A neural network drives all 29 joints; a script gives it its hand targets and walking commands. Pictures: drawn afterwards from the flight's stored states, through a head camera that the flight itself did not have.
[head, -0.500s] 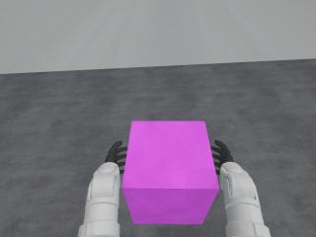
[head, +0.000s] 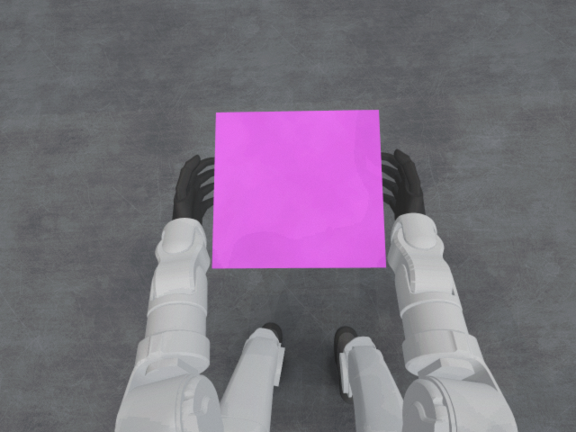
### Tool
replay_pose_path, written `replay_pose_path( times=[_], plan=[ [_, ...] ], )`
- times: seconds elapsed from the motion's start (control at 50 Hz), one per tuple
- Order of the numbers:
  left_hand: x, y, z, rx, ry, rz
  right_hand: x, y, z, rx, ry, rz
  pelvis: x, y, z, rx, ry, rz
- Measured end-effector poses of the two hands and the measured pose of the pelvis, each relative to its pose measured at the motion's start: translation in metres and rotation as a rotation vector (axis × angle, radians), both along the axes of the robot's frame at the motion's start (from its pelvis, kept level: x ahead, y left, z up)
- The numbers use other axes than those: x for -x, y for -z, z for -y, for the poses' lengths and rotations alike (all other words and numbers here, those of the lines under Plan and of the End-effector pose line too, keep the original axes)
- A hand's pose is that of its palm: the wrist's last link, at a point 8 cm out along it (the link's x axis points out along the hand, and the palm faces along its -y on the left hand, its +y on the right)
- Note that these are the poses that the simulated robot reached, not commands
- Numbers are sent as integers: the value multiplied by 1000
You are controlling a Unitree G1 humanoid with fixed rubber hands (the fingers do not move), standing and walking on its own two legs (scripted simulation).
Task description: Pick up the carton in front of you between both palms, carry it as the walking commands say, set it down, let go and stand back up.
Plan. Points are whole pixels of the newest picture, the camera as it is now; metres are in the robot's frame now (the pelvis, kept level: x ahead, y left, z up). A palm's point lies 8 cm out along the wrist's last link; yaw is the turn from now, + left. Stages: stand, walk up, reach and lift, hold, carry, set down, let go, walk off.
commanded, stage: set down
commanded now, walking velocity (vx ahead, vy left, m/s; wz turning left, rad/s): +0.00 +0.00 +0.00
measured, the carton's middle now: (297, 204) +0.42 +0.05 -0.16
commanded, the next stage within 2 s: none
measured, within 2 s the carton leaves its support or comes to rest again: neither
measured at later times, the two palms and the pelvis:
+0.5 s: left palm (205, 211) +0.41 +0.22 -0.22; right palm (371, 185) +0.48 -0.08 -0.21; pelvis -0.03 +0.00 -0.12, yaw +1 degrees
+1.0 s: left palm (212, 217) +0.43 +0.24 -0.36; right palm (344, 187) +0.52 -0.04 -0.36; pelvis -0.05 -0.02 -0.23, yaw +2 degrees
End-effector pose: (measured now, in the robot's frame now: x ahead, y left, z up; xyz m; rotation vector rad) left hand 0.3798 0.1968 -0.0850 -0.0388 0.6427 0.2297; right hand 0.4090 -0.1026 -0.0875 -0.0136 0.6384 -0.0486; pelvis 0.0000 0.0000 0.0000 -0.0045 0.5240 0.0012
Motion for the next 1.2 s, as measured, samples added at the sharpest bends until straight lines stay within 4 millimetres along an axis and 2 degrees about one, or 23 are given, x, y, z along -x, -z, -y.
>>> replay_pose_path(
  times=[0.18, 0.3, 0.52, 0.68, 0.96, 1.2],
  plan=[
    [-16, 29, -12, 37, -75, 18, -33, 26, -14, -7, -47, 15, 20, 48, -6, -5, -5, -105],
    [-24, 60, -13, 39, -87, -23, -48, 51, -16, 9, -70, -24, 27, 73, -5, -2, -5, -153],
    [-35, 139, -20, 7, -127, -47, -75, 134, -27, 1, -123, -45, 27, 128, 3, -9, -4, -285],
    [-47, 186, -24, -1, -153, -33, -90, 188, -32, -15, -137, -32, 29, 169, 10, -21, -2, -336],
    [-48, 259, -43, -14, -201, -72, -108, 265, -55, 18, -220, -63, 45, 225, 16, -47, 2, -313],
    [-59, 345, -51, 2, -210, -105, -132, 342, -66, 60, -269, -90, 53, 270, 11, -39, -4, -271]
  ],
)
